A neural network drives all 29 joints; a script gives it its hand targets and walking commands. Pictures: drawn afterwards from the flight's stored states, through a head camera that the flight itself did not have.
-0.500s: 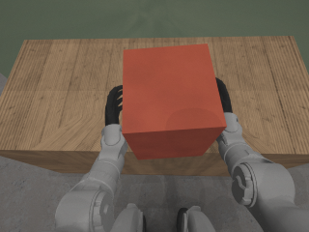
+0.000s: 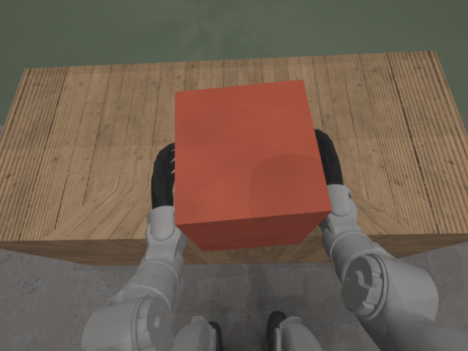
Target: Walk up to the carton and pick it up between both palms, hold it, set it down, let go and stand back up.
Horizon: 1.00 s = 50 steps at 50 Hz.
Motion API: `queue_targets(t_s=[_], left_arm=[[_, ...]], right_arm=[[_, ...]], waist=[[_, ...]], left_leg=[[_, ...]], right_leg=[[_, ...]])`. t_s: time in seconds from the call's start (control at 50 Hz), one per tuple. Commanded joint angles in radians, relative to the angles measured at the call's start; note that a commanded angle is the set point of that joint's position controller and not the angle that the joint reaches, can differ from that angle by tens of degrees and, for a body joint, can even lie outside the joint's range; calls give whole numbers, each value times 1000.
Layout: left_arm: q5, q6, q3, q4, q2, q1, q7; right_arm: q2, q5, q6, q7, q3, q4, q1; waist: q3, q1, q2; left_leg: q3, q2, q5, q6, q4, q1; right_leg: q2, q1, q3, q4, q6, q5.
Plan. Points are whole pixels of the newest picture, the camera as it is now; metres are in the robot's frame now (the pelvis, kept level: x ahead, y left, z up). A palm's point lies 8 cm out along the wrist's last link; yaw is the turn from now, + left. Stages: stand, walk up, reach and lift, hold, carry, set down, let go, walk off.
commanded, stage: reach and lift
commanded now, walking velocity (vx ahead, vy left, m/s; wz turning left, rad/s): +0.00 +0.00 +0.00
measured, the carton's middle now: (246, 178) +0.41 +0.01 -0.05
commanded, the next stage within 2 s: none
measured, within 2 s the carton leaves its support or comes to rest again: leaves its support in 1.62 s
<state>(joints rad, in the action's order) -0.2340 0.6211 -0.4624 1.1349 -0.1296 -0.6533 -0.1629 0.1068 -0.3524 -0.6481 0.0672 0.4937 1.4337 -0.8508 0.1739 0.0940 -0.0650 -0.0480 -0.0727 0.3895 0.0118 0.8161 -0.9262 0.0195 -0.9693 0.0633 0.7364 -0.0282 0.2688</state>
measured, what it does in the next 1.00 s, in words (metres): stands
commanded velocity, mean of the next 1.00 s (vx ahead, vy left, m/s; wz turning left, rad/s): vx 0.00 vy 0.00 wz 0.00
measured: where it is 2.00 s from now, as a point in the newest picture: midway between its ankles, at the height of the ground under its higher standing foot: outside the picture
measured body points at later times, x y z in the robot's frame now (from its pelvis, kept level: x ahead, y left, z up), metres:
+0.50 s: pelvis +0.00 -0.01 +0.00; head +0.16 -0.02 +0.42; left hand +0.38 +0.16 -0.04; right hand +0.43 -0.13 -0.05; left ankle -0.03 +0.12 -0.69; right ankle +0.02 -0.10 -0.69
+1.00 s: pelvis +0.00 -0.01 -0.01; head +0.15 -0.01 +0.41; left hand +0.38 +0.16 -0.04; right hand +0.43 -0.13 -0.05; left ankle -0.03 +0.12 -0.69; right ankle +0.02 -0.10 -0.69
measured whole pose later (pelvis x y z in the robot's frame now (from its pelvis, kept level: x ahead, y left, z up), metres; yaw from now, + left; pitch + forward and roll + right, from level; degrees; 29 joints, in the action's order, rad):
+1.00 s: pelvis +0.00 -0.01 -0.01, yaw +2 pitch +31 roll -2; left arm -0.16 0.70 -0.40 1.21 -0.10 -0.68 -0.16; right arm 0.13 -0.30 -0.76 0.13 0.41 1.52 -0.86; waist 0.23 0.08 -0.05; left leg 0.00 -0.07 0.39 0.02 0.86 -1.02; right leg 0.02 -1.04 0.11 0.77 -0.04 0.28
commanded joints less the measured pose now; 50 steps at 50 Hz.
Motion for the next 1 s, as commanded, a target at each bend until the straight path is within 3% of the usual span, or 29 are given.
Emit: queue_targets(t_s=[0.0,0.64,0.86,0.98], left_arm=[[-108,28,227,-1,-412,-375,66],[-113,37,226,64,-434,-405,68],[-78,91,312,43,-495,-440,67],[-52,100,354,90,-513,-428,76]], right_arm=[[-516,-150,-47,-129,-212,52,-372],[-547,-174,-51,-116,-203,104,-359],[-547,-148,-151,-103,-289,91,-432],[-533,-125,-176,-101,-331,145,-433]], waist=[[645,-23,132],[620,-34,122],[752,-40,126],[764,-51,122]], left_leg=[[-50,73,-491,35,-62,140],[-45,75,-360,14,-65,61],[-38,80,-445,25,-30,63],[-28,78,-451,30,-22,76]], right_leg=[[42,610,1,4,27,-539],[37,543,14,0,23,-388],[51,603,28,41,31,-567],[56,591,37,55,29,-608]])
